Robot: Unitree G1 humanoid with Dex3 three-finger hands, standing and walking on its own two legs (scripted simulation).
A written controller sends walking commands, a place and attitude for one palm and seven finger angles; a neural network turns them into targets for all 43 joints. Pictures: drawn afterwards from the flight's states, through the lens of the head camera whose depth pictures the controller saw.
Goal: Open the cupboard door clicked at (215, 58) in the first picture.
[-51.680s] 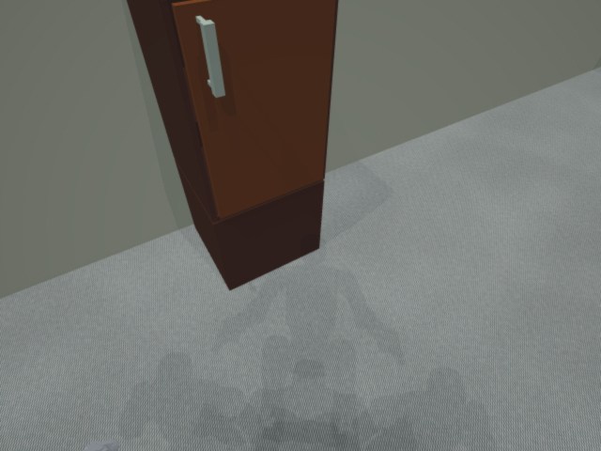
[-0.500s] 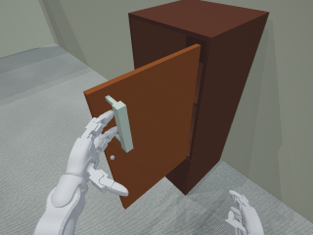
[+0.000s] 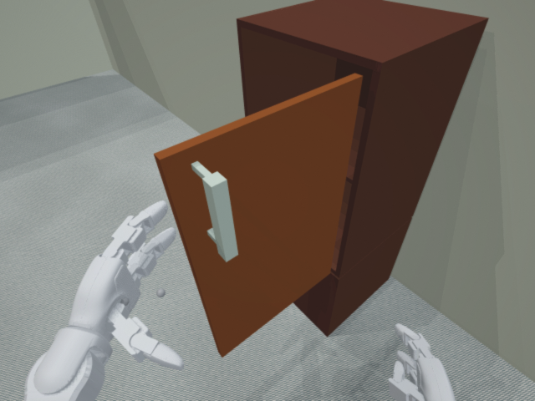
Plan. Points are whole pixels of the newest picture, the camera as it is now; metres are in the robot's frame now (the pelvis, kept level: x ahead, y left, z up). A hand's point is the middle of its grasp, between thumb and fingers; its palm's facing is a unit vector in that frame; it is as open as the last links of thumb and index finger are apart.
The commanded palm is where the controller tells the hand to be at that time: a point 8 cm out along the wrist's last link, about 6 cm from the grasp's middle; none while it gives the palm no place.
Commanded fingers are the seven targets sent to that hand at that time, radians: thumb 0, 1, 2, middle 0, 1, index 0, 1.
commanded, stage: draw the hand back to the body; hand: left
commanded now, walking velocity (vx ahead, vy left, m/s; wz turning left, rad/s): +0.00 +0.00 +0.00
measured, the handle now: (214, 212) +0.33 +0.12 +0.16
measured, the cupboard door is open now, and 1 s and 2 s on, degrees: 89 89 89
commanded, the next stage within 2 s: step back with the hand held close in 1.48 s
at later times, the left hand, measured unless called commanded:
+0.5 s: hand (104, 290) +0.19 +0.22 +0.15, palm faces +0.16 -0.96 -0.22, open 15.8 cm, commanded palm +0.15 +0.26 +0.16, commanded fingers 0.00 -0.12 0.47 -0.16 -0.30 -0.16 -0.30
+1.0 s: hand (67, 270) +0.21 +0.27 +0.16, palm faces +0.40 -0.84 -0.37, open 10.3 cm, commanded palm +0.16 +0.31 +0.17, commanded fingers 0.00 0.76 0.84 -0.19 -0.30 -0.19 -0.30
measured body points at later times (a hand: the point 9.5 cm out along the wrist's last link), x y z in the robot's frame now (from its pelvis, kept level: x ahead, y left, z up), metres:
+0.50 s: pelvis -0.02 +0.02 +0.01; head -0.05 +0.00 +0.45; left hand +0.18 +0.27 +0.17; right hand +0.18 -0.19 -0.05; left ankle -0.01 +0.14 -0.73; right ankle -0.01 -0.10 -0.73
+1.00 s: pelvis +0.00 +0.03 +0.01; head -0.01 +0.01 +0.46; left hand +0.18 +0.31 +0.18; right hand +0.18 -0.20 -0.07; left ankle -0.01 +0.14 -0.73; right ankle -0.01 -0.10 -0.73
